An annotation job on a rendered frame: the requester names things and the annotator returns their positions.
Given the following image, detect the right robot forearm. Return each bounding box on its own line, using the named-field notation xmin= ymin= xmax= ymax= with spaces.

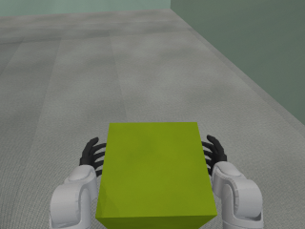
xmin=212 ymin=161 xmax=264 ymax=229

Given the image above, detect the robot right hand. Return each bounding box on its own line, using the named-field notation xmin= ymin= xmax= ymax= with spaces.
xmin=201 ymin=135 xmax=228 ymax=176

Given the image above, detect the left robot forearm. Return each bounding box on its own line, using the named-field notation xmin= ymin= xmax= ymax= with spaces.
xmin=49 ymin=164 xmax=98 ymax=229

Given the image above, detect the carton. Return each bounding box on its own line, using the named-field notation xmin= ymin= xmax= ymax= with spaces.
xmin=95 ymin=122 xmax=217 ymax=229

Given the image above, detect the robot left hand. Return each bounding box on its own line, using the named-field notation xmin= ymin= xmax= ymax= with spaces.
xmin=79 ymin=137 xmax=107 ymax=177

